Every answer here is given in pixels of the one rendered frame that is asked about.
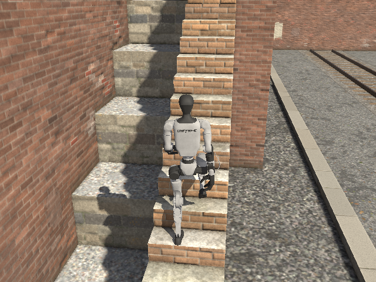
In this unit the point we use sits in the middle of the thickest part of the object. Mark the left robot upper arm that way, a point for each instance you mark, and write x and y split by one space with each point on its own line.
167 134

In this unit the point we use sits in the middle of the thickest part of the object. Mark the right robot forearm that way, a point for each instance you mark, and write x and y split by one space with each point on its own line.
210 162

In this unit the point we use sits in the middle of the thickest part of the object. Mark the right robot hand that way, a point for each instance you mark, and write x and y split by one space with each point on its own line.
210 183

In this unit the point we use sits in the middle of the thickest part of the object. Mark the robot right shin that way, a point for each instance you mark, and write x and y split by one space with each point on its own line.
200 177

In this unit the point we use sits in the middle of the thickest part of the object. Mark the left robot hand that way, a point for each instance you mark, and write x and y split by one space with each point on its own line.
173 153

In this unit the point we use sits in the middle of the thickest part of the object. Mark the left robot forearm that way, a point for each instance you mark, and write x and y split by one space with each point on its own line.
168 151

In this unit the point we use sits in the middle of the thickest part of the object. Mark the robot right thigh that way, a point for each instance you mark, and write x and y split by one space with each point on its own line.
201 164

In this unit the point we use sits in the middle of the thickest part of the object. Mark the right robot upper arm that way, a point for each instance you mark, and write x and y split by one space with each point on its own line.
207 135

